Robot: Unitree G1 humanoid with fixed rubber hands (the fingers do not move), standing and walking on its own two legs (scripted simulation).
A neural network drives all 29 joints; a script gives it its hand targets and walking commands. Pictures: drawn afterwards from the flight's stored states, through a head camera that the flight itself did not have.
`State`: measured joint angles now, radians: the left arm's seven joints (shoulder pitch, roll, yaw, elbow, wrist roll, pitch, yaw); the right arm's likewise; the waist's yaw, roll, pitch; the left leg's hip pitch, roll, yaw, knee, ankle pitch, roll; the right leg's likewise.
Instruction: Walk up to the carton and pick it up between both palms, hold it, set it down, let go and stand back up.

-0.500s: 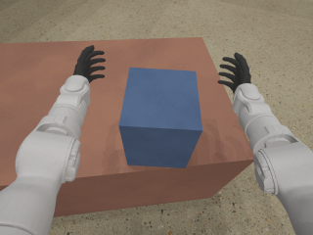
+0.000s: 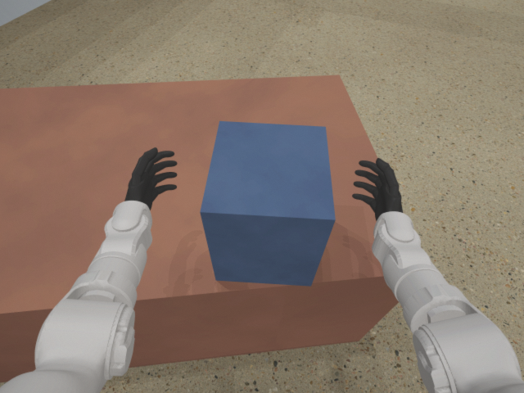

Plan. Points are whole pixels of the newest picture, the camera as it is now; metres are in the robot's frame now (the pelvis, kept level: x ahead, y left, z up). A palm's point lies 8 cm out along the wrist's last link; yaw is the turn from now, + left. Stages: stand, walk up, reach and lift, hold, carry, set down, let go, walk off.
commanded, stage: set down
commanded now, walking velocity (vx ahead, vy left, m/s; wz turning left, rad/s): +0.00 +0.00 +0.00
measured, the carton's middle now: (267, 207) +0.46 +0.01 -0.04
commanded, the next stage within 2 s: let go in 1.84 s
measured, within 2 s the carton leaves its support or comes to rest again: neither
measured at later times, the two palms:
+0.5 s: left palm (142, 247) +0.34 +0.22 +0.01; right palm (384, 261) +0.33 -0.18 +0.00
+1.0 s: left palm (129, 305) +0.26 +0.23 -0.04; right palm (391, 315) +0.25 -0.19 -0.04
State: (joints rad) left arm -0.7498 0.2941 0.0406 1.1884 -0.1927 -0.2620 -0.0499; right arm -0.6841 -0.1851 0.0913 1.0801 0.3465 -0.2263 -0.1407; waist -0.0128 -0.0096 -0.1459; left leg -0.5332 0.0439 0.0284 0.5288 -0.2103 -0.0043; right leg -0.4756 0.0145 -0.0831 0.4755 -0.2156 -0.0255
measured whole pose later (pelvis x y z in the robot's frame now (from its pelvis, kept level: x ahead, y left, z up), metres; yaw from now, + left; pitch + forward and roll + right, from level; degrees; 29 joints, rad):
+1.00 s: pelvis +0.01 +0.00 +0.00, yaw +0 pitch +2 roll -1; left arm -0.11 0.24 0.01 0.84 -0.16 -0.40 -0.05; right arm -0.12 -0.11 0.05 0.96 0.19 -0.52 -0.07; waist -0.01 -0.01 -0.01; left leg -0.35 0.03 0.02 0.61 -0.30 0.00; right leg -0.29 0.01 -0.07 0.57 -0.31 -0.02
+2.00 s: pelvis +0.02 +0.00 +0.01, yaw -1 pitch -5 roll +0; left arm 0.18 0.20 0.03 0.53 0.00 0.09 -0.01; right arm 0.16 -0.18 0.00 0.72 -0.01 -0.21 0.00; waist 0.00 -0.01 0.08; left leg -0.07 0.03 0.05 0.38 -0.22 -0.01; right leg -0.04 0.02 -0.03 0.35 -0.23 -0.02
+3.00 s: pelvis +0.02 -0.01 +0.00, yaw +7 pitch -1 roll -1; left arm 0.34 0.19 0.08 0.75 0.03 0.01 0.02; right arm 0.28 -0.19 -0.05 0.80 -0.03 0.00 0.00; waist 0.03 0.01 -0.01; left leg -0.26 -0.02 -0.10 0.52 -0.25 -0.02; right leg -0.15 -0.02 -0.18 0.47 -0.31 -0.03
